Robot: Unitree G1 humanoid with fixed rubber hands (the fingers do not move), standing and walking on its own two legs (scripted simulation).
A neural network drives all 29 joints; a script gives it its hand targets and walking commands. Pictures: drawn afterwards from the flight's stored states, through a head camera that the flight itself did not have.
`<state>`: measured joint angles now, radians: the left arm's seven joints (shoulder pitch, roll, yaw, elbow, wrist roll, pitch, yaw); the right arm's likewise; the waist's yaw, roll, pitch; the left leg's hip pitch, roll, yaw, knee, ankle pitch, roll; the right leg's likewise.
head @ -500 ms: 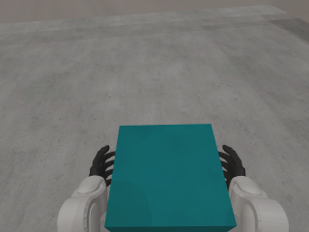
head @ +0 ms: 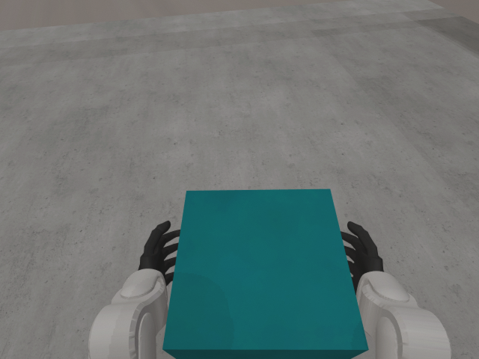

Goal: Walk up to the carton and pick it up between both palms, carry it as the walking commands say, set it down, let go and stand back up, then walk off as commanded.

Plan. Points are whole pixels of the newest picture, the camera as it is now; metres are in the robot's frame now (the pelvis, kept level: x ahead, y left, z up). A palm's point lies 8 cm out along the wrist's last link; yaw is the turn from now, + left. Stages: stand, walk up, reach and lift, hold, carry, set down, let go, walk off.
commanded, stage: carry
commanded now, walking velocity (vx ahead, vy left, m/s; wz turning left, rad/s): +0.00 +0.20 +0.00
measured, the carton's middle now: (258, 291) +0.25 +0.00 +0.02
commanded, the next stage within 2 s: none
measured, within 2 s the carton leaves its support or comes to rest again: neither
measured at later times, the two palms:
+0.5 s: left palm (62, 297) +0.21 +0.27 +0.08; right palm (276, 304) +0.21 -0.02 +0.08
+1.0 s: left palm out of the picture +0.18 +0.43 +0.08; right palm (155, 325) +0.18 +0.13 +0.09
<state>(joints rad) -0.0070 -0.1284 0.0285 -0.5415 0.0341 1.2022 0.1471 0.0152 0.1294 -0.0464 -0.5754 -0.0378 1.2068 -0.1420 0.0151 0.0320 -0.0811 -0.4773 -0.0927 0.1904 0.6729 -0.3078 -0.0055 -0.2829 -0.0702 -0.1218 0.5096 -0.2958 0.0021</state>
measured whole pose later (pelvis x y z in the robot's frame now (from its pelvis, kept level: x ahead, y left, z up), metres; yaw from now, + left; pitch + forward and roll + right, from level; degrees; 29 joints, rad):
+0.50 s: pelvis -0.03 +0.13 -0.02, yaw -1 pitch +4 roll +1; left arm 0.00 -0.13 0.04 -0.56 0.03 1.20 0.14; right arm 0.03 0.13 -0.02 -0.59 -0.05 1.20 -0.14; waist 0.02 0.02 -0.08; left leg -0.49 0.00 0.16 0.69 -0.30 0.05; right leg -0.38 -0.04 -0.12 0.67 -0.39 -0.02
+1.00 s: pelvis -0.06 +0.28 +0.00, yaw +0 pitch +4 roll -1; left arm -0.01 -0.13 0.04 -0.56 0.04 1.21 0.14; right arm 0.03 0.13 -0.03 -0.58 -0.04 1.19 -0.14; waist 0.00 -0.01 -0.06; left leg -0.42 0.00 0.15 0.57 -0.23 0.09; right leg -0.50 -0.03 -0.08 1.03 -0.48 0.02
